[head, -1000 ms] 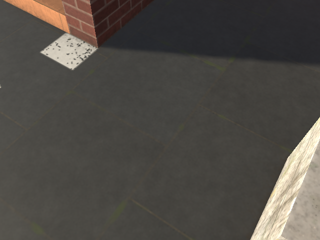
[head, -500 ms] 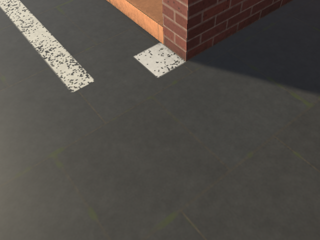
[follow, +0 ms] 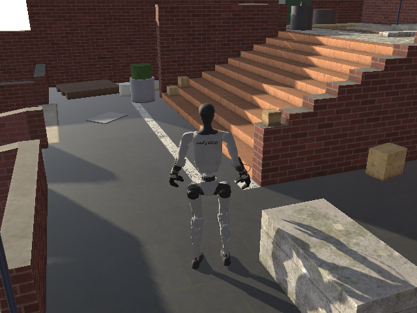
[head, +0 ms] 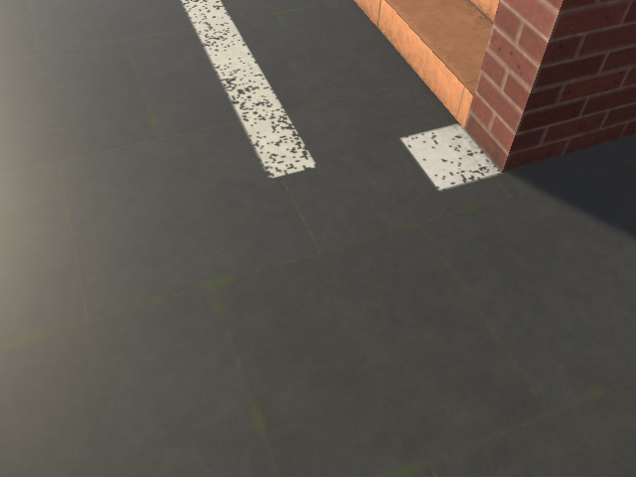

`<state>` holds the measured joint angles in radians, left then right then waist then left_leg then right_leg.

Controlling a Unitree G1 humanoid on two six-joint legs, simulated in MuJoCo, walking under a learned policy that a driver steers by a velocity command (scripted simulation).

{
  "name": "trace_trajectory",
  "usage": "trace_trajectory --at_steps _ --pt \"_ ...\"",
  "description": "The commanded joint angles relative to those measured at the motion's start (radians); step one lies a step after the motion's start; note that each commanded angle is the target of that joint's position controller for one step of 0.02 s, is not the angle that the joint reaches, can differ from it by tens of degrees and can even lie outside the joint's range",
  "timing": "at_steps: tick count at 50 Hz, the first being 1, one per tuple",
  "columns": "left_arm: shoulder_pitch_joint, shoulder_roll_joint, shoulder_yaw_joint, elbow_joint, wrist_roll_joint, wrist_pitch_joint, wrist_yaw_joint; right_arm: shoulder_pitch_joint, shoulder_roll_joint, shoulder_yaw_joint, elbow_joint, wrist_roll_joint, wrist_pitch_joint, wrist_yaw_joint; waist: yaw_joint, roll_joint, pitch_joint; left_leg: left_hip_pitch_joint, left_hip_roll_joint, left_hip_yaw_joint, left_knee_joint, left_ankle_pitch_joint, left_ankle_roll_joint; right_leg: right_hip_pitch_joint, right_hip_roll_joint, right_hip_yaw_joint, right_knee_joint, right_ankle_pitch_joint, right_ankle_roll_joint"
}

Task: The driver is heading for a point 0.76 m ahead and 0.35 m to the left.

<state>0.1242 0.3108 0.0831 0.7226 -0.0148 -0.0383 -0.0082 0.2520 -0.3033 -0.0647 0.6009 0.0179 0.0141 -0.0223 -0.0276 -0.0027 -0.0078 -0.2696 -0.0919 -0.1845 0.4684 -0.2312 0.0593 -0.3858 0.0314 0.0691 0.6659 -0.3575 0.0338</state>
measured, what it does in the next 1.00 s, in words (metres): walks ahead, turning left: right foot, then left foot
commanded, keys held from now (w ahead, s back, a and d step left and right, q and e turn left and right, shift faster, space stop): w+q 0.94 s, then w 0.06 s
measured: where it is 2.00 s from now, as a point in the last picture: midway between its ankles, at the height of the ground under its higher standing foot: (161, 376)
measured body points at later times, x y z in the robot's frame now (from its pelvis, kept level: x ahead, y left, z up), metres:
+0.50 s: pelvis +0.17 +0.04 -0.02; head +0.22 +0.05 +0.43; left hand +0.07 +0.32 -0.14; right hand +0.47 -0.11 -0.09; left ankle +0.28 +0.20 -0.72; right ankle +0.03 -0.13 -0.74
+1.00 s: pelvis +0.45 +0.16 -0.01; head +0.47 +0.19 +0.44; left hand +0.53 +0.50 -0.07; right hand +0.64 -0.07 -0.12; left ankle +0.29 +0.19 -0.74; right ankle +0.66 +0.15 -0.73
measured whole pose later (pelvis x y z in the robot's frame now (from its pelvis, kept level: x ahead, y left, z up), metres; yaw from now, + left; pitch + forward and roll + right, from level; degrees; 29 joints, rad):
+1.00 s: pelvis +0.45 +0.16 -0.01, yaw +35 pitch +1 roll +1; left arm 0.01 0.30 0.03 0.64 0.00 -0.11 -0.03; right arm 0.40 -0.31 -0.07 0.74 0.03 -0.04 -0.02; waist -0.09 -0.05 0.03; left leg -0.03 -0.11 -0.22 0.43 -0.41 0.06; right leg -0.52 0.00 0.08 0.48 0.04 0.02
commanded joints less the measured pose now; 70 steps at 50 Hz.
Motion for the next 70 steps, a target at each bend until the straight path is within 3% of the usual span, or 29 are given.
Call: trace_trajectory --at_steps 1,3,5,6,8,11,15,21,24,26,27,28,29,30,32,34,36,40,46,49,51,52,53,54,55,57,60,64,70 --pt "-0.035 0.088 0.027 -0.083 -0.010 -0.047 -0.010 -0.031 -0.179 -0.050 -0.063 0.007 -0.011 0.003 0.028 0.154 -0.005 -0.020 0.219 -0.358 -0.187 -0.335 0.161 0.076 0.011 -0.007 -0.146 0.034 -0.027" --pt "0.077 0.103 0.041 -0.051 -0.009 -0.057 -0.001 -0.064 -0.134 -0.036 -0.074 0.010 -0.011 0.003 0.093 0.109 -0.020 -0.164 0.145 -0.308 -0.082 -0.366 0.098 0.317 -0.038 0.003 -0.281 0.141 -0.059" --pt "0.248 0.237 0.067 -0.022 0.042 -0.053 0.006 -0.060 -0.050 -0.012 -0.126 0.026 -0.028 0.004 0.104 -0.211 -0.056 -0.511 -0.039 -0.022 0.408 -0.396 0.000 0.518 -0.401 0.518 -0.445 -0.275 -0.224" --pt "0.193 0.213 0.067 -0.030 0.035 -0.056 0.006 -0.075 -0.122 -0.029 -0.129 0.020 -0.036 0.004 0.080 -0.197 0.035 -0.606 0.067 -0.005 0.545 -0.311 -0.020 0.435 -0.453 0.582 -0.472 -0.395 -0.268" --pt "0.126 0.118 0.033 -0.057 0.016 -0.050 0.021 -0.055 -0.155 -0.045 -0.087 0.007 -0.035 0.010 0.062 -0.144 0.079 -0.626 0.103 0.027 0.641 -0.176 -0.051 0.411 -0.354 0.407 -0.481 -0.290 -0.215" --pt "0.145 0.097 0.019 -0.047 0.028 -0.052 0.030 -0.078 -0.100 -0.034 -0.080 0.011 -0.047 0.025 0.076 -0.122 0.086 -0.618 0.135 0.060 0.690 -0.012 -0.074 0.374 -0.290 0.185 -0.501 -0.001 -0.176" --pt "0.189 0.112 0.020 -0.019 0.036 -0.055 0.027 -0.131 -0.062 -0.020 -0.086 0.013 -0.045 0.035 0.097 -0.100 0.090 -0.597 0.156 0.098 0.581 0.119 -0.103 0.360 -0.270 0.016 -0.507 0.227 -0.187" --pt "0.230 0.164 0.024 0.029 0.002 -0.049 0.029 -0.278 -0.024 0.005 -0.116 0.010 -0.055 0.075 0.133 -0.083 0.138 -0.441 0.157 0.213 0.253 0.197 -0.062 0.373 -0.286 -0.141 -0.521 0.345 -0.169" --pt "0.218 0.206 0.035 0.044 -0.011 -0.033 0.025 -0.234 -0.058 -0.012 -0.118 0.009 -0.052 0.086 0.074 -0.108 0.097 -0.305 0.099 0.274 0.184 0.087 0.007 0.446 -0.310 -0.214 -0.393 0.826 -0.147" --pt "0.217 0.221 0.037 0.048 -0.016 -0.020 0.032 -0.003 -0.142 -0.059 -0.065 0.012 -0.044 0.081 -0.070 -0.110 -0.062 0.042 0.015 0.306 0.128 0.089 0.078 0.398 -0.287 -0.269 -0.071 1.104 -0.114" --pt "0.235 0.193 0.025 0.038 -0.006 -0.026 0.036 0.172 -0.201 -0.092 -0.025 0.019 -0.031 0.059 -0.157 -0.054 -0.148 0.342 0.037 0.215 0.116 0.093 0.123 0.193 -0.254 -0.272 0.194 0.931 -0.078" --pt "0.333 0.033 -0.026 -0.018 0.045 -0.042 0.019 0.173 -0.311 -0.103 -0.017 0.031 -0.033 0.044 -0.041 0.276 -0.247 0.697 0.323 -0.319 0.061 -0.063 0.281 -0.246 -0.084 -0.242 0.577 -0.086 -0.019" --pt "0.265 0.092 -0.028 -0.042 0.018 -0.083 0.009 0.210 -0.257 -0.080 -0.054 0.020 -0.051 0.046 -0.094 0.219 -0.467 0.765 0.435 -0.715 -0.137 -0.263 0.378 -0.342 -0.007 0.018 0.738 -0.229 -0.017" --pt "0.132 0.164 -0.007 -0.076 -0.028 -0.100 0.004 0.184 -0.193 -0.061 -0.031 0.003 -0.066 0.052 -0.120 0.139 -0.310 0.681 0.399 -0.571 -0.178 -0.206 0.304 -0.436 -0.059 0.045 0.735 -0.124 -0.032" --pt "0.089 0.134 -0.018 -0.081 0.002 -0.115 0.014 0.056 -0.152 -0.046 -0.030 0.005 -0.080 0.049 -0.034 0.016 -0.104 0.369 0.319 -0.342 -0.185 0.006 0.242 -0.377 -0.136 0.028 0.569 0.014 -0.045" --pt "0.132 0.140 -0.011 -0.064 0.023 -0.095 0.010 -0.020 -0.124 -0.034 -0.048 -0.017 -0.083 0.045 0.036 0.047 -0.054 0.200 0.269 -0.248 -0.230 0.159 0.237 -0.267 -0.162 0.037 0.490 0.070 -0.035" --pt "0.138 0.115 -0.015 -0.062 0.035 -0.075 0.009 -0.022 -0.122 -0.033 -0.028 -0.009 -0.089 0.040 0.052 0.035 -0.027 0.115 0.261 -0.196 -0.260 0.259 0.254 -0.245 -0.162 0.014 0.434 0.091 -0.001" --pt "-0.024 0.068 -0.033 -0.113 0.043 -0.067 0.007 0.019 -0.147 -0.037 0.017 -0.002 -0.085 0.018 0.009 0.044 0.047 -0.002 0.174 -0.076 -0.273 0.251 0.207 -0.227 -0.114 -0.019 0.138 0.352 0.040" --pt "-0.186 0.094 -0.024 -0.157 0.007 -0.082 -0.014 0.117 -0.160 -0.045 0.080 0.017 -0.073 0.006 -0.040 0.087 0.057 0.042 0.192 -0.162 -0.189 0.087 0.141 -0.080 -0.042 0.016 -0.154 0.505 0.016" --pt "-0.114 0.118 -0.010 -0.133 0.008 -0.090 -0.022 0.121 -0.144 -0.045 0.094 0.007 -0.058 -0.003 -0.010 0.127 0.033 0.170 0.241 -0.216 -0.084 0.185 0.121 -0.052 -0.052 0.016 -0.169 0.365 -0.030" --pt "0.049 0.147 0.012 -0.100 0.024 -0.096 -0.015 0.125 -0.098 -0.028 0.093 -0.002 -0.053 0.008 0.069 0.106 -0.079 0.154 0.168 -0.167 0.136 0.376 0.078 0.209 -0.067 -0.010 -0.195 0.343 -0.101" --pt "0.193 0.204 0.025 -0.092 0.038 -0.095 -0.012 0.174 -0.050 -0.008 0.078 -0.020 -0.056 0.010 0.103 -0.025 -0.242 -0.024 0.090 -0.098 0.429 0.194 0.034 0.514 -0.236 0.173 -0.137 0.357 -0.189" --pt "0.281 0.246 0.041 -0.035 0.031 -0.079 -0.025 0.319 -0.006 0.008 0.086 0.018 -0.064 0.013 0.060 -0.362 -0.362 -0.333 -0.034 -0.003 0.745 -0.336 -0.035 0.766 -0.417 0.652 -0.294 0.046 -0.331" --pt "0.270 0.154 0.019 -0.046 0.003 -0.076 -0.029 0.271 -0.102 -0.007 0.101 0.028 -0.066 0.010 0.085 -0.227 -0.276 -0.443 0.028 -0.049 0.853 -0.324 -0.040 0.715 -0.419 0.734 -0.365 -0.193 -0.302" --pt "0.207 0.113 0.006 -0.054 0.002 -0.071 -0.023 0.133 -0.147 -0.018 0.078 0.025 -0.066 0.011 0.106 -0.114 -0.132 -0.479 0.063 -0.017 0.864 -0.234 -0.042 0.580 -0.383 0.584 -0.384 -0.172 -0.266" --pt "0.128 0.091 -0.007 -0.053 0.024 -0.064 -0.017 0.011 -0.124 -0.016 0.042 -0.005 -0.074 0.012 0.072 -0.028 -0.001 -0.440 0.129 0.033 0.766 -0.123 -0.039 0.361 -0.304 0.383 -0.415 0.078 -0.250" --pt "0.127 0.063 -0.017 -0.037 0.021 -0.074 -0.015 0.045 -0.068 -0.007 0.056 -0.004 -0.073 0.020 0.031 -0.094 -0.011 -0.357 0.171 0.076 0.644 -0.079 -0.042 0.290 -0.242 0.249 -0.462 0.249 -0.254" --pt "0.135 0.120 -0.005 -0.001 0.016 -0.068 -0.007 -0.041 -0.015 0.018 0.035 -0.027 -0.074 0.018 0.036 -0.067 0.009 -0.314 0.168 0.130 0.398 0.009 -0.085 0.246 -0.238 0.090 -0.456 0.736 -0.266" --pt "0.196 0.136 -0.008 0.054 0.001 -0.032 0.007 -0.172 -0.032 0.016 0.021 -0.018 -0.082 0.040 0.078 -0.093 -0.027 -0.153 0.106 0.148 0.107 0.267 -0.068 0.280 -0.210 0.008 -0.393 0.730 -0.206"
